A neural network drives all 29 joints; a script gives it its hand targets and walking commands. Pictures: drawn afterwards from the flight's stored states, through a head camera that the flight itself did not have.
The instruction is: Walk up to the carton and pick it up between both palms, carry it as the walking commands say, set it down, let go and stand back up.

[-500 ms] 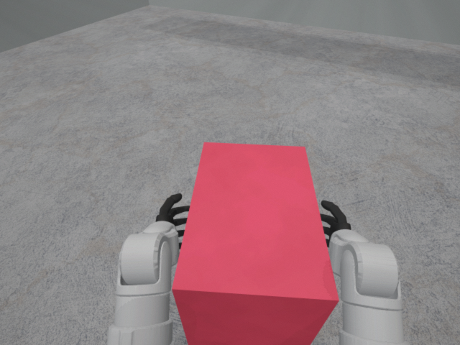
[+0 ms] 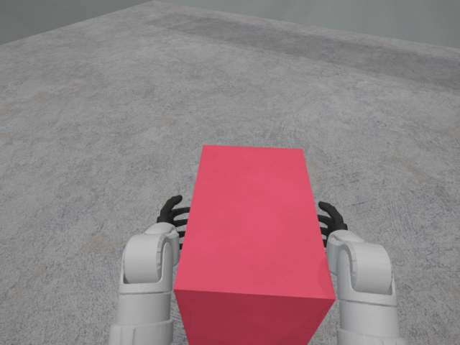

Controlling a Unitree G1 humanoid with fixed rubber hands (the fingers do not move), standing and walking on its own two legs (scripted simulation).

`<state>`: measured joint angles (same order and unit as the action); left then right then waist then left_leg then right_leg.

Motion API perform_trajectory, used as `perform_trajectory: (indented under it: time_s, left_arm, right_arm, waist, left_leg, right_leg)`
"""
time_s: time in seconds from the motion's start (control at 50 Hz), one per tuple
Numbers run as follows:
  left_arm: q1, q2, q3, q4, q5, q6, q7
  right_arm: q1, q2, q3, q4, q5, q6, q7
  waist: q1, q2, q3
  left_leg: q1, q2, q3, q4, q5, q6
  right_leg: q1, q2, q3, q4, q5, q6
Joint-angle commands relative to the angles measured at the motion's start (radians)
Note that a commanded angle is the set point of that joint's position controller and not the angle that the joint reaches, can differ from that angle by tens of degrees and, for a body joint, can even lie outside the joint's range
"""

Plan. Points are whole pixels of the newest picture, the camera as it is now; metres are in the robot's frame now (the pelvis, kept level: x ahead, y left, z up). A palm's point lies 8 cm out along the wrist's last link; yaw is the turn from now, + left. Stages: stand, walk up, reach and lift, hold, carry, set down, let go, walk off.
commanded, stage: carry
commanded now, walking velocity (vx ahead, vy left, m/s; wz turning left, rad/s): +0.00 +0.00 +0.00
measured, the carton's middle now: (248, 249) +0.29 +0.00 +0.01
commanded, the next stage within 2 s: none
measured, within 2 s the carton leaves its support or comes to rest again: neither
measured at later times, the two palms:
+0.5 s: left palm (194, 188) +0.35 +0.10 +0.11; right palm (353, 201) +0.34 -0.18 +0.10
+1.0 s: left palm (209, 117) +0.64 +0.11 +0.08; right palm (317, 127) +0.61 -0.17 +0.07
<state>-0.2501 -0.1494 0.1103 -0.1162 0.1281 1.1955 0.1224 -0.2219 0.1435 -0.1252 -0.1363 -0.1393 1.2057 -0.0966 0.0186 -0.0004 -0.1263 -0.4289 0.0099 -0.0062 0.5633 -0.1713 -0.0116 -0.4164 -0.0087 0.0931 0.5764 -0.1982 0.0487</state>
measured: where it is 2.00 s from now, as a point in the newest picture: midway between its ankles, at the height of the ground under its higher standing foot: (254, 199)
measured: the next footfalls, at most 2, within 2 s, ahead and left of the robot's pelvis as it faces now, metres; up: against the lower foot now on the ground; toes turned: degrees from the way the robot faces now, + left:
left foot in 0.86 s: +0.31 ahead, +0.08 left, +0.00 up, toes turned +6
right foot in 1.20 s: +0.67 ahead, -0.11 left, +0.00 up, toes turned -10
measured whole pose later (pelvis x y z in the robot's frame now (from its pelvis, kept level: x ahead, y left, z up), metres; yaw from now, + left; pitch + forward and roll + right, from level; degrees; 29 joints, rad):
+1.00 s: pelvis +0.35 -0.01 +0.01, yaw -4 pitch +8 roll -1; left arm -0.22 -0.14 0.11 -0.31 0.09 1.27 0.15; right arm -0.21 0.14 -0.07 -0.28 -0.09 1.25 -0.14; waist -0.02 0.02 -0.08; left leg -0.23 0.03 0.19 0.45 -0.35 0.03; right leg -0.40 -0.03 -0.09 1.00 -0.50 0.03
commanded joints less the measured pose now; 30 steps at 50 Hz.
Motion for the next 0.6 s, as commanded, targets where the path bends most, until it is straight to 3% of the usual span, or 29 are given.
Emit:
perform_trajectory:
  time_s: [0.0,0.02,0.04,0.06,0.08,0.1,0.12,0.16,0.18,0.2,0.22,0.24,0.26,0.28,0.3,0.32,0.34,0.36,0.38,0.4,0.42,0.44,0.46,0.48,0.5,0.52,0.54,0.56,0.58]
  left_arm:
    - [-0.54,-0.985,-0.68,-0.204,-0.426,-0.046,-0.268]
    - [-0.556,-0.977,-0.645,-0.138,-0.395,-0.069,-0.273]
    - [-0.5,-0.947,-0.569,-0.012,-0.326,-0.095,-0.272]
    - [-0.522,-0.994,-0.677,-0.186,-0.419,-0.077,-0.272]
    - [-0.527,-0.963,-0.646,-0.15,-0.404,-0.086,-0.276]
    - [-0.555,-1.013,-0.738,-0.328,-0.476,-0.065,-0.266]
    - [-0.545,-0.986,-0.726,-0.322,-0.467,-0.042,-0.263]
    - [-0.518,-0.957,-0.726,-0.339,-0.446,-0.015,-0.252]
    - [-0.508,-0.95,-0.721,-0.306,-0.452,-0.003,-0.262]
    - [-0.474,-0.939,-0.7,-0.29,-0.435,0.004,-0.263]
    - [-0.508,-0.959,-0.715,-0.291,-0.442,0.01,-0.268]
    - [-0.495,-0.953,-0.706,-0.285,-0.437,0.016,-0.27]
    - [-0.491,-0.968,-0.712,-0.279,-0.445,0.025,-0.27]
    - [-0.498,-0.963,-0.713,-0.275,-0.452,0.029,-0.278]
    - [-0.491,-0.962,-0.701,-0.243,-0.455,0.041,-0.281]
    - [-0.471,-0.967,-0.69,-0.211,-0.445,0.043,-0.288]
    - [-0.494,-0.951,-0.683,-0.215,-0.442,0.048,-0.288]
    - [-0.429,-0.959,-0.674,-0.159,-0.427,0.056,-0.291]
    - [-0.466,-0.971,-0.679,-0.162,-0.433,0.06,-0.285]
    - [-0.475,-0.999,-0.668,-0.144,-0.424,0.066,-0.285]
    - [-0.5,-0.982,-0.67,-0.177,-0.424,0.065,-0.283]
    - [-0.51,-1.009,-0.687,-0.214,-0.431,0.058,-0.274]
    - [-0.544,-0.985,-0.68,-0.231,-0.435,0.054,-0.273]
    - [-0.502,-0.989,-0.676,-0.245,-0.42,0.051,-0.268]
    - [-0.557,-0.999,-0.685,-0.3,-0.44,0.041,-0.272]
    - [-0.485,-0.986,-0.66,-0.239,-0.417,0.043,-0.273]
    - [-0.477,-0.981,-0.673,-0.259,-0.423,0.05,-0.273]
    - [-0.5,-0.97,-0.682,-0.294,-0.426,0.048,-0.272]
    - [-0.534,-0.982,-0.686,-0.253,-0.431,0.065,-0.279]
  right_arm:
    - [-0.572,0.955,0.633,-0.213,0.413,-0.06,0.24]
    - [-0.527,0.931,0.575,-0.11,0.356,-0.086,0.239]
    - [-0.54,0.902,0.516,-0.039,0.301,-0.116,0.241]
    - [-0.585,0.913,0.644,-0.28,0.388,-0.102,0.232]
    - [-0.569,0.917,0.617,-0.204,0.374,-0.11,0.229]
    - [-0.636,0.964,0.724,-0.39,0.466,-0.081,0.226]
    - [-0.625,0.977,0.723,-0.369,0.478,-0.058,0.225]
    - [-0.524,0.951,0.697,-0.297,0.452,-0.03,0.218]
    - [-0.525,0.921,0.691,-0.305,0.44,-0.026,0.216]
    - [-0.513,0.918,0.7,-0.298,0.437,-0.016,0.219]
    - [-0.542,0.908,0.699,-0.306,0.44,-0.01,0.23]
    - [-0.574,0.916,0.702,-0.327,0.445,-0.011,0.229]
    - [-0.545,0.924,0.702,-0.312,0.447,-0.002,0.226]
    - [-0.545,0.912,0.711,-0.318,0.447,-0.001,0.225]
    - [-0.541,0.912,0.705,-0.286,0.434,0.009,0.22]
    - [-0.535,0.912,0.698,-0.264,0.426,0.015,0.221]
    - [-0.553,0.923,0.697,-0.256,0.419,0.027,0.219]
    - [-0.565,0.921,0.701,-0.251,0.423,0.035,0.222]
    - [-0.544,0.919,0.69,-0.225,0.417,0.041,0.224]
    - [-0.603,0.928,0.687,-0.242,0.428,0.042,0.228]
    - [-0.565,0.936,0.685,-0.199,0.424,0.048,0.233]
    - [-0.564,0.965,0.692,-0.203,0.449,0.047,0.247]
    - [-0.544,1.002,0.696,-0.149,0.469,0.047,0.248]
    - [-0.535,0.994,0.707,-0.183,0.47,0.039,0.249]
    - [-0.594,1.001,0.727,-0.245,0.483,0.032,0.242]
    - [-0.635,0.967,0.747,-0.312,0.503,0.026,0.238]
    - [-0.618,0.948,0.741,-0.32,0.496,0.025,0.236]
    - [-0.591,0.952,0.724,-0.306,0.486,0.024,0.233]
    - [-0.584,0.967,0.697,-0.252,0.465,0.032,0.229]
  waist:
    - [-0.009,0.007,-0.312]
    - [-0.008,0.005,-0.289]
    - [-0.009,0.001,-0.309]
    - [-0.012,-0.024,-0.311]
    - [-0.01,-0.042,-0.321]
    - [-0.011,-0.076,-0.332]
    - [-0.013,-0.057,-0.33]
    - [-0.012,0.059,-0.349]
    - [-0.013,0.017,-0.301]
    - [-0.015,0.037,-0.305]
    - [-0.021,0.104,-0.291]
    - [-0.021,0.083,-0.284]
    - [-0.017,0.136,-0.289]
    - [-0.018,0.113,-0.283]
    - [-0.013,0.088,-0.284]
    - [-0.011,0.011,-0.251]
    - [0.002,-0.191,-0.232]
    - [-0.004,-0.277,-0.15]
    - [-0.004,-0.242,-0.15]
    - [0.002,-0.16,-0.175]
    - [0.001,-0.189,-0.119]
    - [-0.007,-0.101,-0.172]
    - [-0.013,-0.172,-0.209]
    - [-0.012,-0.133,-0.276]
    - [-0.018,-0.156,-0.314]
    - [-0.034,-0.08,-0.342]
    - [-0.042,0.129,-0.362]
    - [-0.029,0.178,-0.275]
    - [-0.028,0.201,-0.207]
  left_leg:
    - [0.163,0.113,-0.089,-0.146,-0.199,0.055]
    - [0.154,0.086,-0.065,-0.108,-0.196,0.043]
    - [0.166,0.084,-0.063,-0.111,-0.17,0.05]
    - [0.178,0.082,-0.058,-0.099,-0.098,0.045]
    - [0.17,0.082,-0.053,-0.094,-0.162,0.045]
    - [0.204,0.06,-0.018,-0.086,-0.195,0.038]
    - [0.217,0.065,-0.036,-0.139,-0.266,0.048]
    - [0.269,0.116,-0.12,-0.238,-0.381,0.086]
    - [0.242,0.12,-0.124,-0.25,-0.41,0.084]
    - [0.294,0.125,-0.128,-0.261,-0.414,0.09]
    - [0.31,0.155,-0.139,-0.283,-0.412,0.091]
    - [0.334,0.17,-0.143,-0.279,-0.387,0.104]
    - [0.302,0.177,-0.148,-0.283,-0.379,0.102]
    - [0.283,0.178,-0.129,-0.271,-0.377,0.094]
    - [0.213,0.144,-0.076,-0.234,-0.367,0.08]
    - [0.114,0.112,-0.031,-0.132,-0.366,0.051]
    - [-0.049,0.029,0.085,0.103,-0.298,-0.002]
    - [-0.155,-0.008,0.128,0.174,-0.301,-0.016]
    - [-0.18,0.01,0.103,0.161,-0.305,-0.005]
    - [-0.163,0.022,0.099,0.101,-0.302,0.004]
    - [-0.155,0.023,0.112,0.04,-0.285,0.0]
    - [-0.004,0.004,0.121,-0.108,-0.207,0.008]
    - [0.106,-0.009,0.14,-0.194,-0.154,0.002]
    - [0.255,-0.001,0.118,-0.263,-0.093,0.014]
    - [0.388,0.028,0.09,-0.246,-0.083,0.035]
    - [0.516,0.127,-0.029,-0.242,-0.136,0.075]
    - [0.602,0.26,-0.232,-0.286,-0.216,0.141]
    - [0.589,0.315,-0.278,-0.289,-0.268,0.181]
    - [0.519,0.342,-0.286,-0.3,-0.215,0.189]
  right_leg:
    - [0.079,-0.037,-0.013,-0.067,-0.067,-0.058]
    - [0.041,-0.05,0.023,-0.116,-0.095,-0.061]
    - [0.055,-0.06,0.013,-0.107,-0.075,-0.056]
    - [0.061,-0.064,0.025,-0.11,-0.034,-0.066]
    - [0.057,-0.07,0.023,-0.137,-0.116,-0.058]
    - [0.06,-0.076,0.038,-0.188,-0.215,-0.056]
    - [0.049,-0.065,0.023,-0.178,-0.285,-0.057]
    - [0.057,-0.033,-0.036,-0.108,-0.28,-0.058]
    - [0.049,-0.016,-0.054,-0.096,-0.296,-0.053]
    - [0.01,-0.01,-0.053,-0.073,-0.274,-0.053]
    - [-0.011,-0.007,-0.079,-0.057,-0.25,-0.046]
    - [-0.023,-0.001,-0.108,-0.043,-0.195,-0.042]
    - [0.009,0.014,-0.129,-0.033,-0.188,-0.042]
    - [0.028,0.015,-0.137,-0.053,-0.163,-0.046]
    - [0.133,0.017,-0.144,-0.116,-0.163,-0.049]
    - [0.186,-0.04,-0.039,-0.191,-0.253,-0.074]
    - [0.287,-0.161,0.183,-0.322,-0.372,-0.117]
    - [0.293,-0.246,0.319,-0.376,-0.423,-0.147]
    - [0.32,-0.298,0.345,-0.403,-0.435,-0.174]
    - [0.333,-0.31,0.316,-0.395,-0.433,-0.2]
    - [0.303,-0.296,0.277,-0.396,-0.393,-0.2]
    - [0.265,-0.255,0.188,-0.355,-0.304,-0.19]
    - [0.264,-0.176,0.064,-0.297,-0.266,-0.142]
    - [0.244,-0.126,-0.005,-0.245,-0.186,-0.111]
    - [0.162,-0.104,-0.041,-0.186,-0.2,-0.092]
    - [0.04,-0.073,-0.085,-0.06,-0.169,-0.065]
    - [-0.107,-0.022,-0.167,0.102,-0.187,-0.032]
    - [-0.194,-0.004,-0.208,0.089,-0.261,-0.013]
    - [-0.198,-0.027,-0.191,0.07,-0.292,-0.018]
